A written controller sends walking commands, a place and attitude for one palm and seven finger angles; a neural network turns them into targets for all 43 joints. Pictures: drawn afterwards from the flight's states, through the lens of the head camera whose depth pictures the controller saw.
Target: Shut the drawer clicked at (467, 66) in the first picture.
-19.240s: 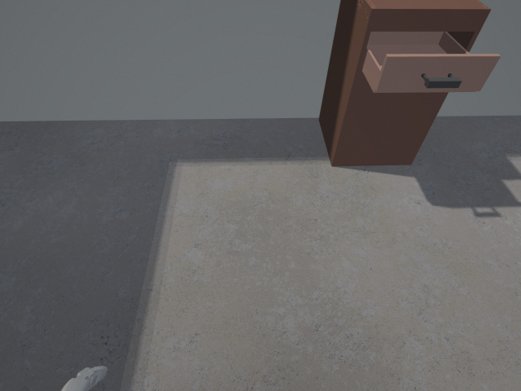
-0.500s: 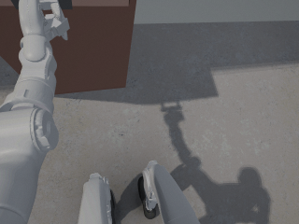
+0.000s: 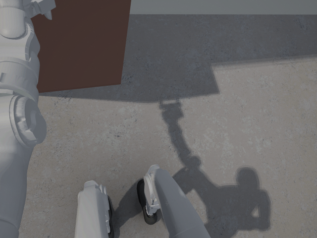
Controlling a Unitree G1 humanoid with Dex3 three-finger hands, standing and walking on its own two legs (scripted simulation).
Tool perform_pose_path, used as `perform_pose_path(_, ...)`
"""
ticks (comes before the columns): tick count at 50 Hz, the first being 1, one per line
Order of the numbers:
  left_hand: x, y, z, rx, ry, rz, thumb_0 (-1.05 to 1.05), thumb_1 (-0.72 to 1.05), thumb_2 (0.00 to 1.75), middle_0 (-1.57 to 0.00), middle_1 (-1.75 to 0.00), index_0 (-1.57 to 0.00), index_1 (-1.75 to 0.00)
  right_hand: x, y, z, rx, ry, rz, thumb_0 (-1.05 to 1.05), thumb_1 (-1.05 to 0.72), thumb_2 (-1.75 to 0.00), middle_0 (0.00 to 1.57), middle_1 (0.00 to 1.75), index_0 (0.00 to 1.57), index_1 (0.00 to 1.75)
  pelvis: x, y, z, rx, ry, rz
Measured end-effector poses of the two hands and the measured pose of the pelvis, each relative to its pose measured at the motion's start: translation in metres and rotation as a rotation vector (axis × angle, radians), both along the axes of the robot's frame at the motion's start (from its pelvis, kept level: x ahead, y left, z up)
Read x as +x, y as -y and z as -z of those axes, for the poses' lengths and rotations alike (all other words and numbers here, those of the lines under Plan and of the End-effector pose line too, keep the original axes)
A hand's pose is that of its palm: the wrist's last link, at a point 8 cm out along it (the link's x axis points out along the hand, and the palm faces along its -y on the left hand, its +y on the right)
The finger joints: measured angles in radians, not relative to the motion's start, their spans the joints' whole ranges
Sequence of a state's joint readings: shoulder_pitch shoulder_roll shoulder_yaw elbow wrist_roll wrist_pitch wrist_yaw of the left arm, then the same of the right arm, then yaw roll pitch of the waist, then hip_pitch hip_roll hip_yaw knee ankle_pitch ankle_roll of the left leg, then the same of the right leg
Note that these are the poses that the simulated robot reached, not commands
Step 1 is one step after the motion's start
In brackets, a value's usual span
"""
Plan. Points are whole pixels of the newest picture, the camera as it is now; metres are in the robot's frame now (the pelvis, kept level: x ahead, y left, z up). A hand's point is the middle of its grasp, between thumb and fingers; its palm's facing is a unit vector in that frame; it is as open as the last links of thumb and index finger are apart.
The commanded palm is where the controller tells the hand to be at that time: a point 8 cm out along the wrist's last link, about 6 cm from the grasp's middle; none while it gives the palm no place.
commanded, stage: pull the fist back off the drawer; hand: left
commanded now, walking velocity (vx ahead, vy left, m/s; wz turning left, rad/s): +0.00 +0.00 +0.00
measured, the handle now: out of the picture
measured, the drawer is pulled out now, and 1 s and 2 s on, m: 0.00 0.00 0.00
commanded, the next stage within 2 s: draw the hand back to the body in 0.60 s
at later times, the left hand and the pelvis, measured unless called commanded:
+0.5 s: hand out of the picture +0.62 +0.11 +0.06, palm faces +0.03 -1.00 -0.02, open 3.2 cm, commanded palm +0.60 +0.13 +0.07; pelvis +0.02 +0.01 +0.01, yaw -1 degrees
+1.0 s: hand (7, 12) +0.52 +0.15 +0.13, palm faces +0.06 -1.00 -0.05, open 3.2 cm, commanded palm +0.49 +0.19 +0.14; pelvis +0.08 +0.00 +0.10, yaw +1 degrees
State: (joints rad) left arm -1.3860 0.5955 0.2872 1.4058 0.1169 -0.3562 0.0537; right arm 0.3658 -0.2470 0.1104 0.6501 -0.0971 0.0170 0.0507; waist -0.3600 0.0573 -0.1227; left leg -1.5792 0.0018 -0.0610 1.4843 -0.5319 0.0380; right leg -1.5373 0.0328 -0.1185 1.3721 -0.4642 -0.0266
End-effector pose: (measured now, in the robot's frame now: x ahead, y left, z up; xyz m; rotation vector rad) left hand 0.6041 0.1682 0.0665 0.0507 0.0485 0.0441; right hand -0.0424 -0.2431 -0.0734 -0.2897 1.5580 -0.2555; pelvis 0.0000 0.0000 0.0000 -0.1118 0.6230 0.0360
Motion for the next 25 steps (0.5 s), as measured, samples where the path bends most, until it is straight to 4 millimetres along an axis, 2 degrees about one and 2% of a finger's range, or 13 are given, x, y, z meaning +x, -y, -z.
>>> perform_pose_path(16, 0.0, -0.003, 0.0, -0.01, 0.001, 0.019, 0.04, 0.72, 0.96, -1.4, -1.6, -1.4, -1.6, -0.008, -0.012, 0.001, 0.032, -0.013, 0.016, 0.01, -0.9, -0.9, 0.2, 0.3, 0.2, 0.3, 0.0, -0.006, 0.002, -0.006, 0.003, 0.01)
perform_pose_path(25, -0.005, 0.002, 0.001, -0.03, 0.005, 0.009, 0.03, 0.81, 0.91, -1.4, -1.6, -1.4, -1.6, 0.01, -0.015, -0.004, 0.072, -0.005, 0.03, 0.01, -0.9, -0.9, 0.2, 0.3, 0.2, 0.3, 0.016, -0.007, -0.011, 0.005, 0.014, 0.021)
